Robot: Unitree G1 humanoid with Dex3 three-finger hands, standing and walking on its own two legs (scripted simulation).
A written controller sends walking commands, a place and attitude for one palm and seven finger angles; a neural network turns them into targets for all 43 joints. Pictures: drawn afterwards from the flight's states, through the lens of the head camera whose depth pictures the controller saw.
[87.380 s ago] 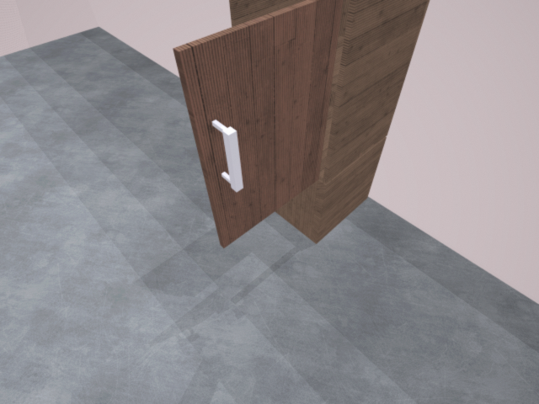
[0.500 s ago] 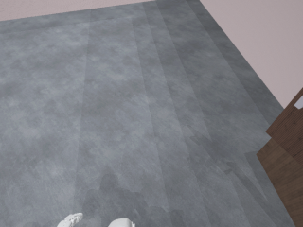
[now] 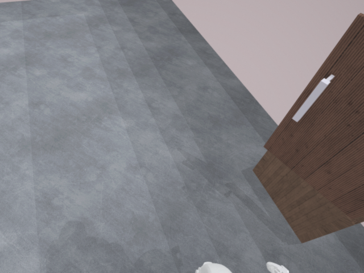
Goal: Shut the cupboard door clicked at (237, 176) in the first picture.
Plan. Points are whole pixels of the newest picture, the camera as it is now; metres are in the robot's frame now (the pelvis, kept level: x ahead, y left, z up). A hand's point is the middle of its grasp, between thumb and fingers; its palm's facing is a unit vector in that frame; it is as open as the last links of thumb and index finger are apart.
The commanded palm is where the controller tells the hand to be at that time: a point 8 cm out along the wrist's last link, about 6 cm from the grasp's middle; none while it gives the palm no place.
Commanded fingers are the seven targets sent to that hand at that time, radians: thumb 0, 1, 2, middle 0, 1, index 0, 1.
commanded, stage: turn to face it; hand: left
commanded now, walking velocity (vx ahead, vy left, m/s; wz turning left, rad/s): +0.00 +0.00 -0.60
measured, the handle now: (312, 99) +0.64 -0.36 +0.01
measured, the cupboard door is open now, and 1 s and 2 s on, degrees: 18 18 18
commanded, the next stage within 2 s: take the last steps up to it in 1.14 s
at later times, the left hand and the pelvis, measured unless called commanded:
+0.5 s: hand (137, 260) +0.16 +0.11 -0.15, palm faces -0.29 -0.92 -0.27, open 7.3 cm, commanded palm none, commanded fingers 0.00 0.90 0.90 -0.20 -0.30 -0.20 -0.30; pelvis +0.00 -0.05 +0.00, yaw -17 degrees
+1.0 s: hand (136, 234) +0.22 +0.13 -0.16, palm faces -0.50 -0.83 -0.22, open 7.4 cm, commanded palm none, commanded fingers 0.00 0.90 0.90 -0.20 -0.30 -0.20 -0.30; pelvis +0.03 -0.02 +0.01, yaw -34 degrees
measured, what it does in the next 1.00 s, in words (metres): steps on the spot, turning right: right foot, then left foot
